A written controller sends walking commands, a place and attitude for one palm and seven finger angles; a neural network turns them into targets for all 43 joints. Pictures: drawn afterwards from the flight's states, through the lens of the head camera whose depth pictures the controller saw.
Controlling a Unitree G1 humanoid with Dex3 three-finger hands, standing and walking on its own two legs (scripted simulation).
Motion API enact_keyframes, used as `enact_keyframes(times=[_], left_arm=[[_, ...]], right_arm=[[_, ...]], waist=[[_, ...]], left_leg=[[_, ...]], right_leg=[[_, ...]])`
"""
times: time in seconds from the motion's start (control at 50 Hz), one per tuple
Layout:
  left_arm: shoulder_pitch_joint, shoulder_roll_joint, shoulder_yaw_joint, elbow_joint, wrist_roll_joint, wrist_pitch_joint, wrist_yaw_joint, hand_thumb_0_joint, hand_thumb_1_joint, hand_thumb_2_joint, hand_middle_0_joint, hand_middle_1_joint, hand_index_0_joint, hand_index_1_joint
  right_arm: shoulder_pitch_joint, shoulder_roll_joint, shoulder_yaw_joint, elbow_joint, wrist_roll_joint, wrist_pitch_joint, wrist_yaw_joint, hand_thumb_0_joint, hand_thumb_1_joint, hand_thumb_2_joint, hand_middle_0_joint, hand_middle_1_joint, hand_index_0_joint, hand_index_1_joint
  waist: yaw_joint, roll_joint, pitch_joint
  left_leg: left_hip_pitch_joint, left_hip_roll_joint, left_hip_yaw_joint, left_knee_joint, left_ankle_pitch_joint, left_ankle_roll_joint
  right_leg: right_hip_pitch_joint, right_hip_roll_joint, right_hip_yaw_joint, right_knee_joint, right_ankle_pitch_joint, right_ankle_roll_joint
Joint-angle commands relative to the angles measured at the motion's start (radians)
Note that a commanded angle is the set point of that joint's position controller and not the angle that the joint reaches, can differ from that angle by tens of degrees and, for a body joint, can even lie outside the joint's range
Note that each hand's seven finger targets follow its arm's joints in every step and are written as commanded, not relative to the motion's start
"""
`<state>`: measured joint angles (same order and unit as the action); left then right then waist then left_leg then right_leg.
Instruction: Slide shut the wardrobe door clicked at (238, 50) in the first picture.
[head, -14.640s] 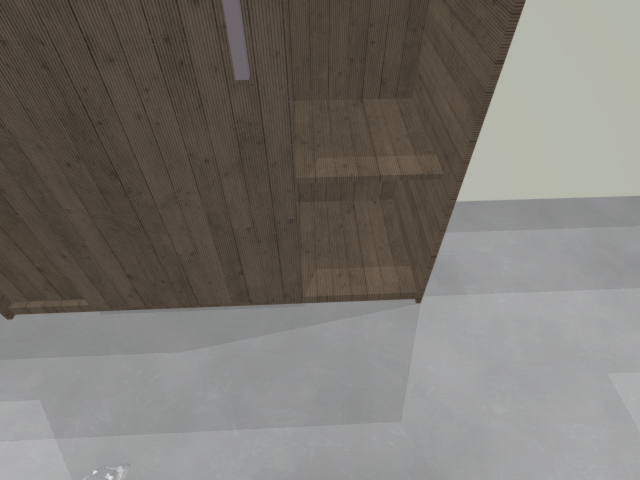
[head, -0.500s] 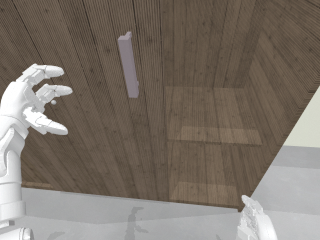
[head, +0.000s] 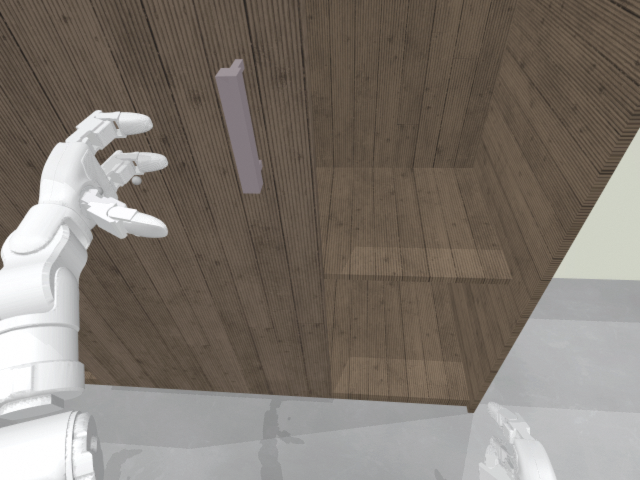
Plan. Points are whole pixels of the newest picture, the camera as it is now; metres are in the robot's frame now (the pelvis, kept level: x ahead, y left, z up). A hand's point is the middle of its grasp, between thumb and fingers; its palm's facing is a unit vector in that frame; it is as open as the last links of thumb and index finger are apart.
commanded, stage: move the hooked fingers beside the handle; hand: left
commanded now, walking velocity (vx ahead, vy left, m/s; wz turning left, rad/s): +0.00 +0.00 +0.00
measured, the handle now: (245, 128) +0.51 +0.13 +0.22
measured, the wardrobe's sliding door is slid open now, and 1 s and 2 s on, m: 0.42 0.42 0.42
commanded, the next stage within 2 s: feel for the door with the fingertips in 1.42 s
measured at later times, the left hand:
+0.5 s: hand (181, 153) +0.43 +0.20 +0.23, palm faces +0.03 -1.00 -0.01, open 14.0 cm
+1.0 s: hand (185, 150) +0.45 +0.20 +0.22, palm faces +0.03 -1.00 +0.00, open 14.0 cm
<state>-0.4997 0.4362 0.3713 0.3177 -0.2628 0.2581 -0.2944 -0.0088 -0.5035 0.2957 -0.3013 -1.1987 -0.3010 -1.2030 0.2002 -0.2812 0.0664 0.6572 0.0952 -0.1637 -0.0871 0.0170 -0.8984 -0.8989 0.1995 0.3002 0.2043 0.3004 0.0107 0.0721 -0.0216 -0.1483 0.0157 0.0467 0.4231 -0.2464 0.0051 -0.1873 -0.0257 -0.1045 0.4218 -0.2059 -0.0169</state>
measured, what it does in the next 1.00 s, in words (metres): stands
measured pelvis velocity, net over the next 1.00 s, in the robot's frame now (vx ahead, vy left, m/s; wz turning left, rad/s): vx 0.01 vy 0.01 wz -0.03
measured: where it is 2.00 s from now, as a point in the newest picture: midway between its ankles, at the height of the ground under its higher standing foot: outside the picture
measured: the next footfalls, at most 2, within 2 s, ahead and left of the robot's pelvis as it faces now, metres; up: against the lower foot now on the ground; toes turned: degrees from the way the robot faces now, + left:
none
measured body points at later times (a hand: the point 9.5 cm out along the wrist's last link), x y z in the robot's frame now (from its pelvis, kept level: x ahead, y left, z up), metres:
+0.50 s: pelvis +0.00 +0.00 +0.00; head +0.00 -0.03 +0.45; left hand +0.42 +0.25 +0.23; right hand +0.13 -0.26 -0.10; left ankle -0.01 +0.12 -0.74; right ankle +0.01 -0.11 -0.74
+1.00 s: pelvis +0.01 +0.01 +0.00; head +0.02 -0.01 +0.45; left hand +0.44 +0.25 +0.22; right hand +0.11 -0.26 -0.11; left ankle -0.01 +0.12 -0.74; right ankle +0.01 -0.11 -0.74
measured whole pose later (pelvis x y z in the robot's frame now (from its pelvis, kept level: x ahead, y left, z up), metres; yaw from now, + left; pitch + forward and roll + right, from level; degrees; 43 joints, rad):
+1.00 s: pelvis +0.01 +0.01 +0.00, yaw -2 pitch +2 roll +0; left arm -0.74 0.43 0.35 0.68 -0.19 0.11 -0.22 -0.01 -0.50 0.30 -0.30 -1.20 -0.30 -1.20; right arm 0.31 -0.28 0.03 0.70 0.08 -0.14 -0.08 0.02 -0.90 -0.90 0.20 0.30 0.20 0.30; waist -0.04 0.05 -0.03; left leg -0.18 0.02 0.08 0.42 -0.26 0.02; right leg -0.23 -0.02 -0.07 0.40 -0.20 -0.01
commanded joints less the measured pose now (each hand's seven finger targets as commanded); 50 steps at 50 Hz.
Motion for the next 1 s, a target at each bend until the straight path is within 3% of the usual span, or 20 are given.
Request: enact_keyframes(times=[0.0,0.04,0.08,0.14,0.18,0.36,0.4,0.42,0.48,0.52,0.58,0.6,0.64,0.7,0.76,0.8,0.84,0.88,0.94,0.98], left_arm=[[-0.453,0.256,0.053,-0.179,-0.013,-0.077,0.003,0.0,-0.5,0.3,-0.3,-1.2,-0.3,-1.2],[-0.468,0.276,0.057,-0.107,-0.003,-0.072,0.015,0.0,-0.5,0.3,-0.3,-1.2,-0.3,-1.2],[-0.517,0.281,0.046,-0.097,0.008,-0.075,0.022,0.0,-0.5,0.3,-0.3,-1.2,-0.3,-1.2],[-0.608,0.241,-0.008,-0.101,0.014,-0.103,0.029,0.0,-0.5,0.3,-0.3,-1.2,-0.3,-1.2],[-0.63,0.284,0.032,-0.047,0.014,-0.119,0.035,0.0,-0.5,0.3,-0.3,-1.2,-0.3,-1.2],[-0.658,0.277,0.022,0.097,0.039,-0.159,0.043,0.0,-0.5,0.3,-0.3,-1.2,-0.3,-1.2],[-0.691,0.302,0.034,0.132,0.045,-0.16,0.048,0.0,-0.5,0.3,-0.3,-1.2,-0.3,-1.2],[-0.718,0.274,0.007,0.139,0.044,-0.165,0.046,0.0,-0.5,0.3,-0.3,-1.2,-0.3,-1.2],[-0.744,0.33,0.048,0.167,0.054,-0.192,0.052,0.0,-0.5,0.3,-0.3,-1.2,-0.3,-1.2],[-0.786,0.303,0.02,0.148,0.058,-0.211,0.048,0.0,-0.5,0.3,-0.3,-1.2,-0.3,-1.2],[-0.785,0.321,0.036,0.192,0.059,-0.227,0.05,0.0,-0.5,0.3,-0.3,-1.2,-0.3,-1.2],[-0.814,0.267,-0.009,0.203,0.057,-0.228,0.045,0.0,-0.5,0.3,-0.3,-1.2,-0.3,-1.2],[-0.761,0.32,0.038,0.248,0.064,-0.228,0.049,0.0,-0.5,0.3,-0.3,-1.2,-0.3,-1.2],[-0.78,0.275,0.004,0.194,0.069,-0.233,0.051,0.0,-0.5,0.3,-0.3,-1.2,-0.3,-1.2],[-0.709,0.312,0.054,0.198,0.061,-0.23,0.055,0.0,-0.5,0.3,-0.3,-1.2,-0.3,-1.2],[-0.738,0.274,0.022,0.183,0.061,-0.223,0.055,0.0,-0.5,0.3,-0.3,-1.2,-0.3,-1.2],[-0.715,0.311,0.049,0.168,0.066,-0.223,0.064,0.0,-0.5,0.3,-0.3,-1.2,-0.3,-1.2],[-0.76,0.272,0.015,0.096,0.07,-0.229,0.067,0.0,-0.5,0.3,-0.3,-1.2,-0.3,-1.2],[-0.719,0.274,0.027,0.133,0.06,-0.216,0.073,0.0,-0.5,0.3,-0.3,-1.2,-0.3,-1.2],[-0.744,0.245,0.002,0.12,0.063,-0.208,0.072,0.0,-0.5,0.3,-0.3,-1.2,-0.3,-1.2]], right_arm=[[-0.124,-0.11,-0.044,-0.155,-0.002,-0.055,-0.008,0.0,-0.9,-0.9,0.2,0.3,0.2,0.3],[-0.109,-0.119,-0.046,-0.141,-0.002,-0.048,-0.01,0.0,-0.9,-0.9,0.2,0.3,0.2,0.3],[-0.103,-0.121,-0.049,-0.14,-0.001,-0.048,-0.013,0.0,-0.9,-0.9,0.2,0.3,0.2,0.3],[-0.092,-0.115,-0.049,-0.135,-0.004,-0.05,-0.015,0.0,-0.9,-0.9,0.2,0.3,0.2,0.3],[-0.075,-0.122,-0.052,-0.125,-0.007,-0.052,-0.016,0.0,-0.9,-0.9,0.2,0.3,0.2,0.3],[-0.024,-0.126,-0.061,-0.118,-0.009,-0.047,-0.007,0.0,-0.9,-0.9,0.2,0.3,0.2,0.3],[-0.008,-0.13,-0.064,-0.109,-0.009,-0.044,-0.009,0.0,-0.9,-0.9,0.2,0.3,0.2,0.3],[-0.001,-0.13,-0.064,-0.108,-0.009,-0.044,-0.009,0.0,-0.9,-0.9,0.2,0.3,0.2,0.3],[0.022,-0.135,-0.07,-0.098,-0.013,-0.042,-0.007,0.0,-0.9,-0.9,0.2,0.3,0.2,0.3],[0.031,-0.131,-0.072,-0.1,-0.015,-0.044,-0.007,0.0,-0.9,-0.9,0.2,0.3,0.2,0.3],[0.052,-0.137,-0.077,-0.087,-0.015,-0.041,-0.006,0.0,-0.9,-0.9,0.2,0.3,0.2,0.3],[0.056,-0.135,-0.077,-0.082,-0.015,-0.043,-0.006,0.0,-0.9,-0.9,0.2,0.3,0.2,0.3],[0.072,-0.145,-0.082,-0.075,-0.018,-0.038,-0.005,0.0,-0.9,-0.9,0.2,0.3,0.2,0.3],[0.067,-0.137,-0.081,-0.09,-0.018,-0.042,0.0,0.0,-0.9,-0.9,0.2,0.3,0.2,0.3],[0.068,-0.144,-0.084,-0.093,-0.02,-0.034,0.003,0.0,-0.9,-0.9,0.2,0.3,0.2,0.3],[0.067,-0.14,-0.085,-0.094,-0.019,-0.034,0.003,0.0,-0.9,-0.9,0.2,0.3,0.2,0.3],[0.068,-0.144,-0.087,-0.094,-0.022,-0.028,0.003,0.0,-0.9,-0.9,0.2,0.3,0.2,0.3],[0.055,-0.134,-0.086,-0.104,-0.021,-0.033,0.006,0.0,-0.9,-0.9,0.2,0.3,0.2,0.3],[0.059,-0.138,-0.085,-0.09,-0.024,-0.028,0.002,0.0,-0.9,-0.9,0.2,0.3,0.2,0.3],[0.049,-0.133,-0.082,-0.093,-0.02,-0.03,0.001,0.0,-0.9,-0.9,0.2,0.3,0.2,0.3]], waist=[[-0.005,-0.038,-0.239],[-0.006,-0.048,-0.194],[-0.015,-0.03,-0.219],[-0.031,-0.011,-0.243],[-0.031,-0.053,-0.266],[-0.026,-0.049,-0.277],[-0.036,-0.069,-0.267],[-0.044,-0.068,-0.273],[-0.044,-0.061,-0.283],[-0.052,-0.034,-0.32],[-0.054,-0.048,-0.314],[-0.067,-0.043,-0.298],[-0.049,-0.059,-0.296],[-0.05,-0.009,-0.316],[-0.033,-0.057,-0.318],[-0.046,-0.048,-0.303],[-0.036,-0.056,-0.316],[-0.044,0.007,-0.338],[-0.044,-0.055,-0.309],[-0.051,-0.02,-0.298]], left_leg=[[0.054,-0.011,-0.05,-0.043,0.222,0.025],[0.024,-0.011,-0.054,-0.049,0.18,0.024],[0.036,-0.012,-0.052,-0.049,0.169,0.026],[0.06,-0.012,-0.055,-0.043,0.182,0.026],[0.055,-0.012,-0.058,-0.044,0.18,0.028],[0.026,-0.013,-0.044,-0.041,0.213,0.029],[0.016,-0.011,-0.04,-0.041,0.204,0.031],[0.018,-0.012,-0.036,-0.039,0.207,0.033],[0.01,-0.011,-0.032,-0.036,0.207,0.034],[0.036,-0.011,-0.028,-0.032,0.231,0.035],[0.032,-0.007,-0.029,-0.03,0.243,0.034],[0.036,-0.008,-0.028,-0.031,0.239,0.035],[0.017,-0.006,-0.028,-0.032,0.244,0.034],[0.044,-0.007,-0.033,-0.033,0.276,0.032],[0.03,-0.002,-0.03,-0.036,0.297,0.033],[0.039,-0.001,-0.029,-0.037,0.291,0.033],[0.038,0.002,-0.028,-0.035,0.3,0.034],[0.076,0.001,-0.034,-0.034,0.321,0.03],[0.058,0.006,-0.035,-0.033,0.311,0.032],[0.07,0.003,-0.035,-0.035,0.302,0.03]], right_leg=[[0.076,0.009,0.05,-0.044,0.232,-0.001],[0.059,0.008,0.051,-0.057,0.179,-0.003],[0.054,0.008,0.057,-0.059,0.171,-0.002],[0.056,0.006,0.058,-0.06,0.178,-0.005],[0.07,0.01,0.062,-0.059,0.187,-0.003],[0.093,0.01,0.067,-0.047,0.247,-0.005],[0.084,0.011,0.069,-0.051,0.243,-0.002],[0.084,0.01,0.072,-0.05,0.252,-0.001],[0.095,0.01,0.079,-0.054,0.254,-0.001],[0.099,0.012,0.081,-0.046,0.282,-0.002],[0.097,0.016,0.078,-0.047,0.293,-0.002],[0.078,0.017,0.075,-0.047,0.292,-0.002],[0.094,0.015,0.072,-0.049,0.284,-0.006],[0.088,0.018,0.071,-0.041,0.309,-0.01],[0.114,0.02,0.068,-0.036,0.335,-0.009],[0.087,0.022,0.065,-0.038,0.323,-0.007],[0.104,0.019,0.065,-0.038,0.32,-0.009],[0.09,0.021,0.067,-0.035,0.327,-0.011],[0.088,0.022,0.061,-0.04,0.316,-0.009],[0.065,0.023,0.063,-0.04,0.311,-0.01]])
